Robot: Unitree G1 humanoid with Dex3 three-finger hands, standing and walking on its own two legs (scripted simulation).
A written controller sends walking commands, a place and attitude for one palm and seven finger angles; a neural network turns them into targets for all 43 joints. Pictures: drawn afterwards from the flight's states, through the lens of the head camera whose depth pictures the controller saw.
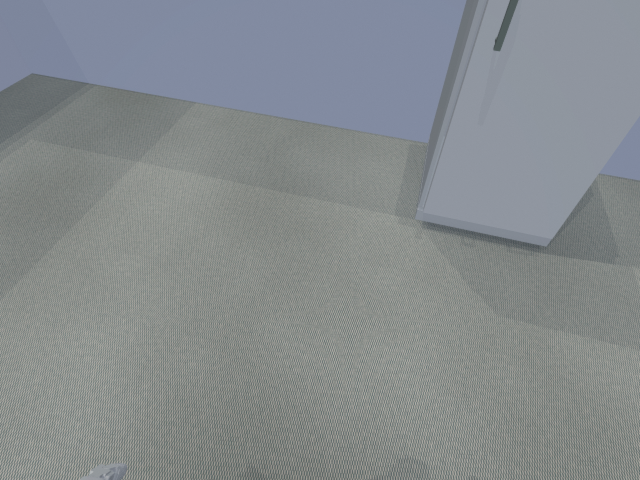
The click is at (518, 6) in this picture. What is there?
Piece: fridge door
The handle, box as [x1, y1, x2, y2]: [493, 0, 517, 50]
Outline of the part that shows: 517,0 510,0 500,30 495,39 495,44 493,48 494,50 499,50 501,47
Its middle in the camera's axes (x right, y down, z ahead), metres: +0.50 -0.64 +1.00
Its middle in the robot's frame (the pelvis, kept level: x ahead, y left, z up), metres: +1.22 -0.44 +0.17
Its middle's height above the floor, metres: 0.94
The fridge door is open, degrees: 0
